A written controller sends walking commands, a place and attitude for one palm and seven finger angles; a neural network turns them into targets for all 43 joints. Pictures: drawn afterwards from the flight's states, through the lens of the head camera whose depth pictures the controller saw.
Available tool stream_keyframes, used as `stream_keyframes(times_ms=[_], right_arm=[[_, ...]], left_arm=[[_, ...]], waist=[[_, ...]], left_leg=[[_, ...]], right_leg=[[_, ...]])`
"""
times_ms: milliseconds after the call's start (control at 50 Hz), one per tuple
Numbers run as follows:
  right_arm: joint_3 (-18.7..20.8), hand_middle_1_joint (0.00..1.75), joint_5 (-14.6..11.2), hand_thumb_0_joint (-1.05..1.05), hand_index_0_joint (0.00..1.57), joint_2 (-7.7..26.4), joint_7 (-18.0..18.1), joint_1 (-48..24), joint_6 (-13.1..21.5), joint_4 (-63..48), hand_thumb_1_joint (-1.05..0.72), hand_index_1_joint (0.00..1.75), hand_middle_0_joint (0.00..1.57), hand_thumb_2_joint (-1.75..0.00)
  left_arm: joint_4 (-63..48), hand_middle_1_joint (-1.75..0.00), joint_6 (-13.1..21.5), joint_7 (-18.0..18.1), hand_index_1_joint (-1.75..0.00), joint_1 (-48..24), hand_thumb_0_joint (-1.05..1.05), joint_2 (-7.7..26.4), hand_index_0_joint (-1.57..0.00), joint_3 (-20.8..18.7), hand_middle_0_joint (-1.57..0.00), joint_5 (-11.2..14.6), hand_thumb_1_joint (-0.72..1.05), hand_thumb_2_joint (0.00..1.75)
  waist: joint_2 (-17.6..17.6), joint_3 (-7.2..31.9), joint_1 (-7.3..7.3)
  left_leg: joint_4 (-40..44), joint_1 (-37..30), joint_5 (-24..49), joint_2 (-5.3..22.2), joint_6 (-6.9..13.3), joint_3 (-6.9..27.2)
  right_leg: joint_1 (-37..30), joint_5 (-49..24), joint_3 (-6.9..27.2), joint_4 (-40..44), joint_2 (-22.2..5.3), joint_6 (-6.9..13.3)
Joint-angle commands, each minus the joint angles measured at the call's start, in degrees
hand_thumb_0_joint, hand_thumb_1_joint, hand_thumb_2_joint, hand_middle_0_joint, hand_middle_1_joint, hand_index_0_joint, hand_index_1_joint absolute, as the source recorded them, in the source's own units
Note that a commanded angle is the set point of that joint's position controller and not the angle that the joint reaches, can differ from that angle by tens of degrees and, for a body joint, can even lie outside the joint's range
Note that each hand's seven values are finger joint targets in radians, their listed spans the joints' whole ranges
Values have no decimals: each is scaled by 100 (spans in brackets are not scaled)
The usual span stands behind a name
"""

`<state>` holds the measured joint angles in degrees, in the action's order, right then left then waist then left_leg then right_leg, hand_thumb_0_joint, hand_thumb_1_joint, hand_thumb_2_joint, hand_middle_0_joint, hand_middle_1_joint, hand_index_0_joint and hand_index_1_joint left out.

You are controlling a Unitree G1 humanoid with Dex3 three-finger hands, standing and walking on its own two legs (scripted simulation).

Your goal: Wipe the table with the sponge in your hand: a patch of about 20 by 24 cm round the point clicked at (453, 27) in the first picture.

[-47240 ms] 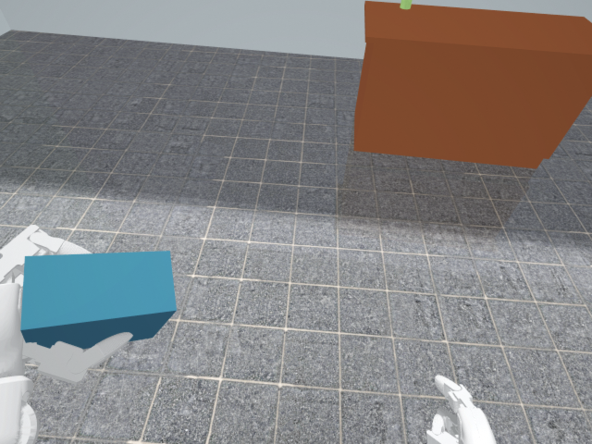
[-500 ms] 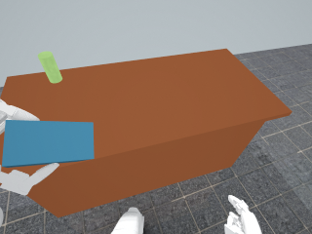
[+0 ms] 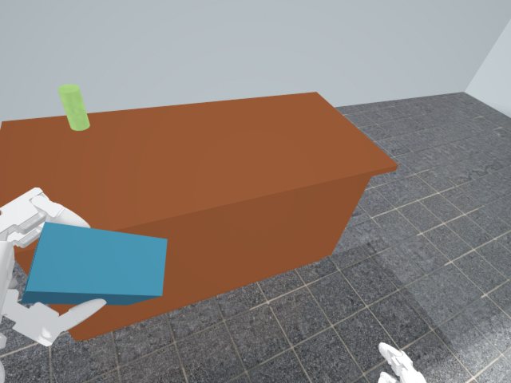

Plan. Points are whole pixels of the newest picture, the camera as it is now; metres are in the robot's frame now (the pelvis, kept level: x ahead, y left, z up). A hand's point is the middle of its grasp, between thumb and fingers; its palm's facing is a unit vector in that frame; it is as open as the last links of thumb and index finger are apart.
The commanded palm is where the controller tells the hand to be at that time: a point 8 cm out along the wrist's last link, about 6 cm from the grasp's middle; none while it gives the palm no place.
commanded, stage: stop stepping back and stand still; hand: left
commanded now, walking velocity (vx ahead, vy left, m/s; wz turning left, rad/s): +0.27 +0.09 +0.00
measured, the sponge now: (112, 272) +0.21 +0.20 +0.14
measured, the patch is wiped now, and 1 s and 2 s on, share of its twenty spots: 1.00 1.00 1.00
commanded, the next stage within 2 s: stand and wait in 1.32 s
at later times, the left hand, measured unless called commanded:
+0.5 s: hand out of the picture +0.03 +0.24 +0.19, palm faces +0.40 -0.83 -0.38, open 10.4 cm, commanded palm -0.01 +0.28 +0.18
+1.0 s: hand out of the picture -0.04 +0.25 +0.18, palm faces +0.43 -0.83 -0.35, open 10.4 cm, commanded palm -0.09 +0.28 +0.18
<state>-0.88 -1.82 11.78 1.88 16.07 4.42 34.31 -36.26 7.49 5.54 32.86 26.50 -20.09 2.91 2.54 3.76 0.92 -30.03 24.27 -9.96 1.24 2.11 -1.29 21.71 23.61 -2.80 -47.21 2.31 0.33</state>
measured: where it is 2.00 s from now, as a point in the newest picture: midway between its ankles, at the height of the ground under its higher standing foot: outside the picture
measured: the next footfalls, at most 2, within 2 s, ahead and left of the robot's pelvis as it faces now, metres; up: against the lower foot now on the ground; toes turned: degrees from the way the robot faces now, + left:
right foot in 0.06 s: +0.01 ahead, -0.11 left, +0.00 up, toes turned -4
left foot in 0.34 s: -0.17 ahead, +0.12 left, +0.00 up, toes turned +4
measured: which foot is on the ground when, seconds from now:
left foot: down 0.00-0.06, up 0.08-0.32, down 0.34-0.64, up 0.66-0.86, down 0.88-1.00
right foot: up 0.00-0.04, down 0.06-0.36, up 0.38-0.60, down 0.62-0.90, up 0.92-1.00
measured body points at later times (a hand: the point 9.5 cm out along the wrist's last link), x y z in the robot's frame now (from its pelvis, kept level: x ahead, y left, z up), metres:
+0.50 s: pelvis -0.17 +0.00 -0.01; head -0.22 +0.01 +0.43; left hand +0.00 +0.29 +0.21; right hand -0.02 -0.23 -0.08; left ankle -0.21 +0.12 -0.73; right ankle -0.13 -0.09 -0.67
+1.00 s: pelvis -0.25 +0.00 -0.01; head -0.27 +0.03 +0.44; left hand -0.06 +0.30 +0.20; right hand -0.08 -0.24 -0.06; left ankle -0.24 +0.11 -0.73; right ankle -0.21 -0.12 -0.67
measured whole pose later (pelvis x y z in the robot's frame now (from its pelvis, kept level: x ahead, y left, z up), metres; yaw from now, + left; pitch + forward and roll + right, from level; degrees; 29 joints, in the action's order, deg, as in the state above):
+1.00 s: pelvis -0.25 +0.00 -0.01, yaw +0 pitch -1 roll -1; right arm 0.2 -1.9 11.5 4.3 13.0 9.1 35.0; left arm -30.6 7.9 8.8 24.2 24.8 -21.4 2.0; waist 2.8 3.4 1.0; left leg -38.5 17.9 -20.1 1.5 1.6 -1.9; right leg 33.3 25.7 -2.2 -64.5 -0.2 0.3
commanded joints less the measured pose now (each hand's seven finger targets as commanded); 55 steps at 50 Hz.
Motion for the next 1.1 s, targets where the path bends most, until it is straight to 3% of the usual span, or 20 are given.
stream_keyframes(times_ms=[0, 40, 80, 100, 180, 280, 320, 360, 380, 420, 440, 580, 600, 620, 680, 760, 840, 880, 960, 1080], right_arm=[[195, 30, 65, 0, 20, 744, 241, -873, 381, -908, -90, 30, 20, -90], [319, 30, 13, 0, 20, 791, 218, -761, 308, -786, -90, 30, 20, -90], [234, 30, -41, 0, 20, 829, 169, -964, 344, -815, -90, 30, 20, -90], [361, 30, -146, 0, 20, 921, 109, -758, 315, -886, -90, 30, 20, -90], [214, 30, -94, 0, 20, 719, 70, -948, 137, -764, -90, 30, 20, -90], [146, 30, -85, 0, 20, 614, 171, -735, 555, -925, -90, 30, 20, -90], [183, 30, -20, 0, 20, 657, 264, -573, 638, -1058, -90, 30, 20, -90], [293, 30, 16, 0, 20, 589, 252, -779, 700, -1192, -90, 30, 20, -90], [213, 30, 14, 0, 20, 534, 257, -816, 784, -1065, -90, 30, 20, -90], [156, 30, -41, 0, 20, 571, 78, -810, 849, -486, -90, 30, 20, -90], [211, 30, -116, 0, 20, 664, 18, -657, 881, -393, -90, 30, 20, -90], [206, 30, -95, 0, 20, 828, 167, -637, 487, -927, -90, 30, 20, -90], [239, 30, -81, 0, 20, 782, 170, -763, 445, -964, -90, 30, 20, -90], [297, 30, -70, 0, 20, 702, 158, -865, 388, -1014, -90, 30, 20, -90], [401, 30, -81, 0, 20, 860, -9, -950, 376, -939, -90, 30, 20, -90], [194, 30, 20, 0, 20, 497, 97, -1022, 349, -758, -90, 30, 20, -90], [214, 30, 86, 0, 20, 647, 379, -833, 565, -766, -90, 30, 20, -90], [268, 30, 91, 0, 20, 883, 372, -874, 678, -833, -90, 30, 20, -90], [363, 30, -34, 0, 20, 723, 168, -524, 746, -543, -90, 30, 20, -90], [192, 30, 50, 0, 20, 783, 199, -882, 501, -862, -90, 30, 20, -90]], left_arm=[[-233, -160, 213, 162, -160, -1188, 0, 507, -120, -551, -120, 19, 10, 130], [-102, -160, 215, 46, -160, -1539, 0, 353, -120, -145, -120, -59, 10, 130], [-45, -160, 258, -22, -160, -2099, 0, 403, -120, -125, -120, -3, 10, 130], [124, -160, 247, -109, -160, -2194, 0, 422, -120, -118, -120, 19, 10, 130], [-91, -160, 356, -123, -160, -2295, 0, 594, -120, -118, -120, 16, 10, 130], [-1122, -160, 390, 102, -160, -1616, 0, 966, -120, -751, -120, 90, 10, 130], [-1411, -160, 449, 185, -160, -1253, 0, 968, -120, -983, -120, 121, 10, 130], [-1895, -160, 518, 251, -160, -1357, 0, 1020, -120, -1027, -120, -8, 10, 130], [-1776, -160, 569, 272, -160, -1568, 0, 1268, -120, -1101, -120, 27, 10, 130], [-573, -160, 573, 132, -160, -1801, 0, 692, -120, -739, -120, 39, 10, 130], [-413, -160, 585, 97, -160, -2245, 0, 392, -120, -399, -120, 56, 10, 130], [763, -160, 211, -3, -160, -1202, 0, 214, -120, -338, -120, 166, 10, 130], [561, -160, 224, 12, -160, -1176, 0, 341, -120, -407, -120, 135, 10, 130], [308, -160, 281, 29, -160, -1272, 0, 527, -120, -497, -120, 92, 10, 130], [-737, -160, 505, -13, -160, -1773, 0, 711, -120, -532, -120, 113, 10, 130], [-1724, -160, 534, 129, -160, -1454, 0, 966, -120, -744, -120, 32, 10, 130], [-1362, -160, 402, 385, -160, -1081, 0, 622, -120, -578, -120, 87, 10, 130], [-1357, -160, 492, 485, -160, -1638, 0, 571, -120, -652, -120, 41, 10, 130], [-141, -160, 368, 434, -160, -1287, 0, 460, -120, -615, -120, -48, 10, 130], [202, -160, 136, 273, -160, -702, 0, 29, -120, -163, -120, 134, 10, 130]], waist=[[-1194, 346, -260], [1190, 380, -85], [904, 249, 47], [1619, 103, 93], [-487, -383, 168], [-16, 880, -122], [-943, 1403, -106], [-2719, 1131, -103], [-3016, 737, 138], [-1420, -831, 91], [-557, -856, 78], [-295, -21, -66], [519, 165, -139], [1684, 366, -126], [1182, 324, -65], [-85, -9, 50], [-996, 305, 51], [-3259, 143, 35], [-1033, -61, 81], [-947, -275, -35]], left_leg=[[251, 442, -2881, 369, -252, 439], [-4481, 361, -2038, -546, -118, -280], [-6130, 1126, -932, -211, -149, 315], [-6122, 1116, -642, -60, -154, 808], [-5070, 581, -417, 266, 16, 301], [-775, -902, -1502, 49, 308, -247], [1369, -1304, -849, 144, 323, -218], [1114, -1982, 1557, 1152, 620, 596], [901, -1661, 1351, 1606, 993, 1621], [1335, -334, 68, 1891, 1113, 1969], [1418, -287, -239, 1683, 1001, 1680], [-885, 370, -2007, 667, 531, 577], [-2164, 866, -2155, 283, 386, 190], [-3770, 1654, -2322, -231, 161, -120], [-4994, 1321, -1292, 144, 20, 803], [-3003, -649, -1086, 424, 174, 264], [31, -1541, -1595, 58, 251, -178], [1874, -1261, -3308, 1609, 1022, 2674], [1148, -1448, -705, 1408, 1035, 1993], [1139, -27, -1704, 928, 486, 1172]], right_leg=[[-1602, -497, -656, 2636, 163, 330], [-574, -2130, 896, 3465, -1498, 1033], [91, -2125, 1112, 3160, -1910, 1076], [736, -1021, 1672, 3289, -2012, 1061], [2278, 321, 895, 3050, -1810, 821], [1021, 453, 872, 2114, -1450, 629], [45, -57, 464, 399, -809, 397], [1491, 572, -368, -2238, 53, 7], [2110, 792, 215, -2417, -358, -34], [2526, 64, 1005, -2674, -734, 49], [2240, -67, 557, -2388, -521, 28], [-1197, -1098, -548, 1755, -153, -58], [-1643, -905, 93, 2086, -554, 195], [-1861, -253, 2030, 2723, -1610, 726], [-348, 578, 3023, 3286, -2269, 1155], [2037, 1598, 1469, 3231, -1977, 904], [1348, 1718, 658, 1812, -1260, 597], [1945, 1087, -282, -1613, 19, 8], [2196, 87, 361, -2062, -458, -72], [-720, -385, -310, 1468, -121, -143]])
